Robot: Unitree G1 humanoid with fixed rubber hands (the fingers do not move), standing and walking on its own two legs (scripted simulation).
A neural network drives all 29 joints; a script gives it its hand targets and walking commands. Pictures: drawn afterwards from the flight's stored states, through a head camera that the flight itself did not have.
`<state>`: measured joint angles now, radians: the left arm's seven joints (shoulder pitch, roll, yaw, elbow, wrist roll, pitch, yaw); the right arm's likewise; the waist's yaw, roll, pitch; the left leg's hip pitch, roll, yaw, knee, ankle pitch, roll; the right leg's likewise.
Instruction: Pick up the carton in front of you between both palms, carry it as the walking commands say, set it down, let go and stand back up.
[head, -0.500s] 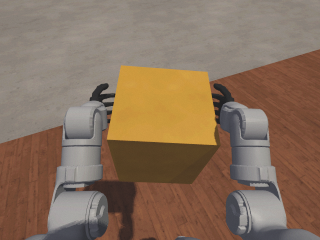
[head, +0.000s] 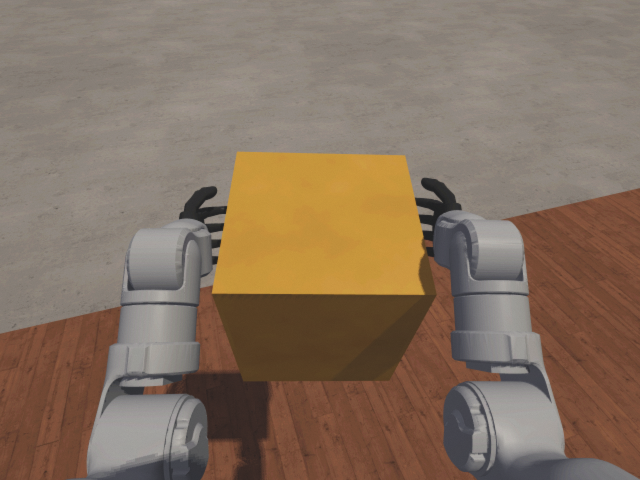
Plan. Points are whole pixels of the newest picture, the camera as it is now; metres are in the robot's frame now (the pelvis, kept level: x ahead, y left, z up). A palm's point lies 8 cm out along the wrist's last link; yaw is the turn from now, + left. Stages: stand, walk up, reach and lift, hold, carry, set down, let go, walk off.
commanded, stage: carry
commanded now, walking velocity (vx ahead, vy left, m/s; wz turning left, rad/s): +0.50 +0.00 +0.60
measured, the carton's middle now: (319, 275) +0.36 +0.01 +0.06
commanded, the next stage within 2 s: none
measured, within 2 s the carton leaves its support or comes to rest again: neither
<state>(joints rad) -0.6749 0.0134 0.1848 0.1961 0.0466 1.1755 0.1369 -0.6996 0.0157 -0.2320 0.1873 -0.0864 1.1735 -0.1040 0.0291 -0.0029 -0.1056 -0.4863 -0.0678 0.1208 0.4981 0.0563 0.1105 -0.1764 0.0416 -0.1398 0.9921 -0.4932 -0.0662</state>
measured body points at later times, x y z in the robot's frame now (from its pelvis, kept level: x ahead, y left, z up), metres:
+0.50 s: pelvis +0.28 +0.01 -0.01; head +0.30 +0.02 +0.44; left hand +0.61 +0.25 +0.10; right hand +0.69 -0.05 +0.12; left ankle +0.11 +0.04 -0.72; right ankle +0.44 -0.05 -0.73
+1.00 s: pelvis +0.55 +0.08 -0.04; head +0.56 +0.08 +0.41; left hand +0.81 +0.38 +0.08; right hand +0.95 +0.11 +0.08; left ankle +0.64 +0.23 -0.75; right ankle +0.44 -0.04 -0.76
